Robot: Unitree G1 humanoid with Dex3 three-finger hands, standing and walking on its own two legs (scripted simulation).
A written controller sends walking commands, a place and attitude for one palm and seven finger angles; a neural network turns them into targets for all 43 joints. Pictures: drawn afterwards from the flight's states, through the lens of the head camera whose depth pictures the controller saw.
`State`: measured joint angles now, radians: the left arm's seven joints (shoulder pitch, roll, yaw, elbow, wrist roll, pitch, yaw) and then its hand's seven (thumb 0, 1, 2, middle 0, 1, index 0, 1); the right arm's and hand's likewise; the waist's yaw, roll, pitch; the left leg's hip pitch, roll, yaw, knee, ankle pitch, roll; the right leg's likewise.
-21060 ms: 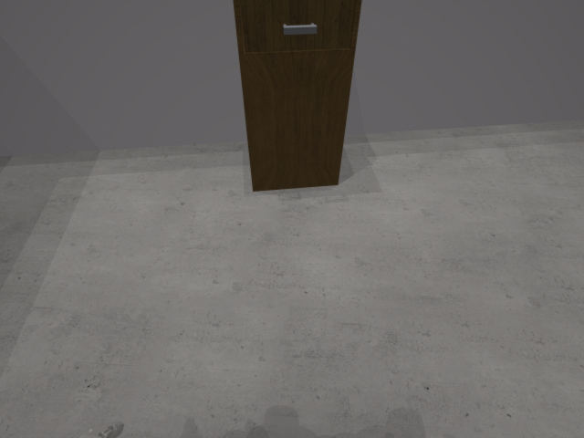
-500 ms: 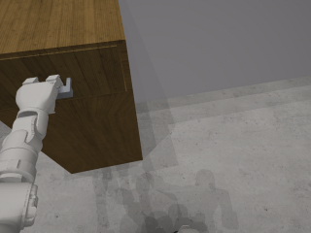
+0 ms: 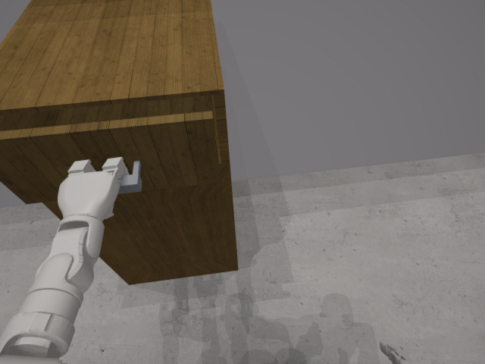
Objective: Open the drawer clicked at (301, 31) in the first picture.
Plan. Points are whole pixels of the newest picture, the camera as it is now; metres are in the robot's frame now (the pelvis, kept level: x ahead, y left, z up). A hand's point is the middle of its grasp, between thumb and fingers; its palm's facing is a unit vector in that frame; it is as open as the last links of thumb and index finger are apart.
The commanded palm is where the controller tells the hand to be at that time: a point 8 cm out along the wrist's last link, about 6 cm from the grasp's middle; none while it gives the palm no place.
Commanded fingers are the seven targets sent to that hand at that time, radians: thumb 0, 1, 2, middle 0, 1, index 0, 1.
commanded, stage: pull the drawer open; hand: left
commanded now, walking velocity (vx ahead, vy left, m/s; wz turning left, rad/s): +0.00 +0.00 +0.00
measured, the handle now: (107, 177) +0.42 +0.27 +0.05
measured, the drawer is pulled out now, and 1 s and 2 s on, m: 0.06 0.18 0.30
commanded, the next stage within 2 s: none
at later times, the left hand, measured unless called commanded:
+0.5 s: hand (99, 244) +0.30 +0.25 +0.02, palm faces -0.01 -0.04 -1.00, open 5.6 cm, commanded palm +0.27 +0.26 +0.08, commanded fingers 0.00 0.90 0.90 -0.40 -1.35 -0.40 -1.35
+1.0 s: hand (94, 279) +0.24 +0.24 +0.02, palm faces +0.01 -0.06 -1.00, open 5.6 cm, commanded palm +0.21 +0.25 +0.08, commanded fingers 0.00 0.90 0.90 -0.40 -1.35 -0.40 -1.35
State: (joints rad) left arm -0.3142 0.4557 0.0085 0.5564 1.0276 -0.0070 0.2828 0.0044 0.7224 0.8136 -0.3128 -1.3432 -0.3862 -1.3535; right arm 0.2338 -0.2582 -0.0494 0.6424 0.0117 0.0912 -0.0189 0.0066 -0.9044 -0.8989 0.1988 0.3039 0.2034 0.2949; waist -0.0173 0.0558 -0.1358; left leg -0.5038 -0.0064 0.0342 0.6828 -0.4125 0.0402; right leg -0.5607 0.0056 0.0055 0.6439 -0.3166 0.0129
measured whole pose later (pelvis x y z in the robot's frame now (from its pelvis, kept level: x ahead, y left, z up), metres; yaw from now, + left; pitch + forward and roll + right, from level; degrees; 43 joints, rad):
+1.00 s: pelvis -0.01 -0.03 +0.00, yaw +0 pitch +7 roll +0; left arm 0.16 0.41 0.00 0.14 1.01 0.01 0.30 0.03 0.71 0.81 -0.31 -1.34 -0.41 -1.35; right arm 0.13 -0.25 -0.03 0.65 -0.01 0.04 -0.05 0.01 -0.90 -0.90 0.20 0.30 0.20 0.29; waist 0.05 0.05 -0.09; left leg -0.36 0.00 0.03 0.63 -0.39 0.01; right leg -0.44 0.01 0.00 0.65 -0.33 -0.02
